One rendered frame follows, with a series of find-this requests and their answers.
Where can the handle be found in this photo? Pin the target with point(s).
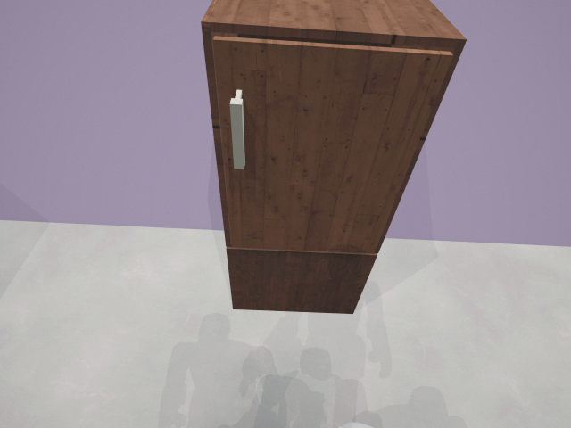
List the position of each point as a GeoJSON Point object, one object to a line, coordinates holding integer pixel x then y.
{"type": "Point", "coordinates": [237, 127]}

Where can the cupboard door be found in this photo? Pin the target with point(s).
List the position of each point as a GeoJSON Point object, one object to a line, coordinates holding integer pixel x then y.
{"type": "Point", "coordinates": [329, 134]}

